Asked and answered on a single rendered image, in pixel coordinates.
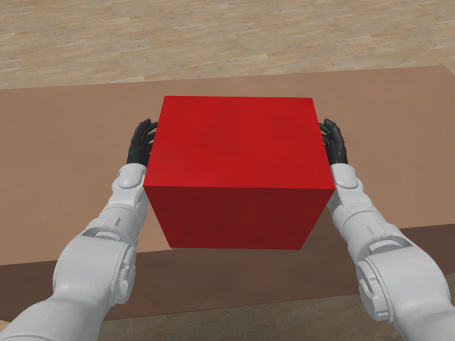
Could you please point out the right robot hand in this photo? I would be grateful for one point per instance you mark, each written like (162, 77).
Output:
(334, 143)

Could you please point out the left robot hand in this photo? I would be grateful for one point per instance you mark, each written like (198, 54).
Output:
(140, 149)

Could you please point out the robot right upper arm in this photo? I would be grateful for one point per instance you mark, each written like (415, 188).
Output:
(404, 288)

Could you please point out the pedestal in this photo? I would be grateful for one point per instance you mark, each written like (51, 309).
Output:
(61, 149)

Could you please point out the robot left forearm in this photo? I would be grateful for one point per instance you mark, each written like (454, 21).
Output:
(124, 214)

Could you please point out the robot right forearm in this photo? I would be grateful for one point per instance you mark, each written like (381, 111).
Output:
(360, 224)

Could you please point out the carton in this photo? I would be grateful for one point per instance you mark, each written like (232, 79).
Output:
(238, 172)

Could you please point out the robot left upper arm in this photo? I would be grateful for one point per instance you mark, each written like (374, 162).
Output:
(95, 274)

